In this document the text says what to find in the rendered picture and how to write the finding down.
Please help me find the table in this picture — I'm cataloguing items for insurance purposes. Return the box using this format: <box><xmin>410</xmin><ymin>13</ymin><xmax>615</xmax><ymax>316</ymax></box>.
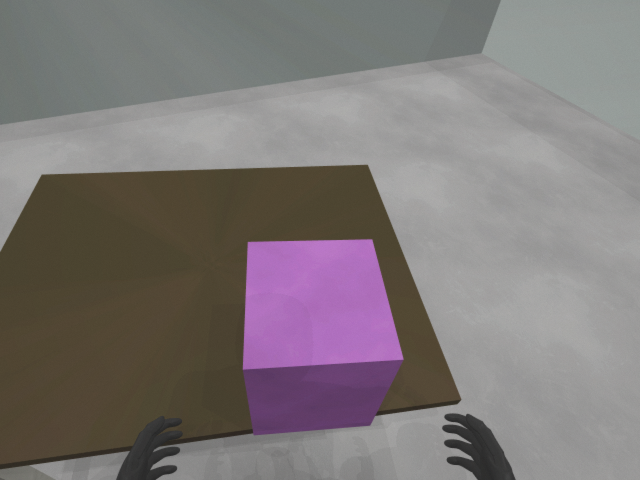
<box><xmin>0</xmin><ymin>165</ymin><xmax>461</xmax><ymax>480</ymax></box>

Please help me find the right robot hand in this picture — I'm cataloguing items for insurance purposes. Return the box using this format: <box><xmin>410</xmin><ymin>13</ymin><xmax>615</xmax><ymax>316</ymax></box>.
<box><xmin>442</xmin><ymin>413</ymin><xmax>516</xmax><ymax>480</ymax></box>

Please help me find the carton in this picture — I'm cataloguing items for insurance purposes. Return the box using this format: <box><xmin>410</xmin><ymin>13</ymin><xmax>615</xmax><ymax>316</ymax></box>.
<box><xmin>243</xmin><ymin>239</ymin><xmax>404</xmax><ymax>435</ymax></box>

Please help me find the left robot hand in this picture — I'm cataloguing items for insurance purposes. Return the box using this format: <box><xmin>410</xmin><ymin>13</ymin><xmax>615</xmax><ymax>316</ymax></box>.
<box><xmin>116</xmin><ymin>416</ymin><xmax>183</xmax><ymax>480</ymax></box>

